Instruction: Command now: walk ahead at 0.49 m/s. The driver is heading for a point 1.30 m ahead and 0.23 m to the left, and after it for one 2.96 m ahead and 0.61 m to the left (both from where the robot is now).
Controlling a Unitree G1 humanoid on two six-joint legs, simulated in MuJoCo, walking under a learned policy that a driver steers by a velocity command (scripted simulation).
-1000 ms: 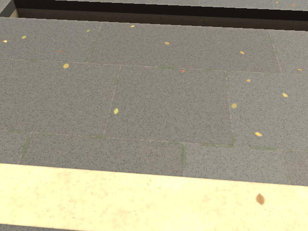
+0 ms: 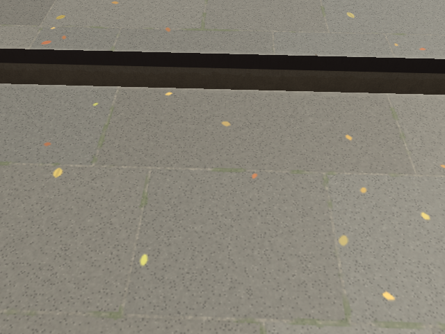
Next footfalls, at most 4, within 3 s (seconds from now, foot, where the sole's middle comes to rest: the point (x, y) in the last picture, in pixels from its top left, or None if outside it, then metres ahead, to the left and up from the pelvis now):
0.30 right None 0.34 -0.17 -0.78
0.86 left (202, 293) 0.65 0.07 -0.78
1.42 right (267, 210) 0.97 -0.16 -0.78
1.92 left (190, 170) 1.17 0.12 -0.78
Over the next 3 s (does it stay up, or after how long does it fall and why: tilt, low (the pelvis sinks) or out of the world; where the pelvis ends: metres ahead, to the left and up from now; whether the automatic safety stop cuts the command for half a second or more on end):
stays up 1.27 0.18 -0.01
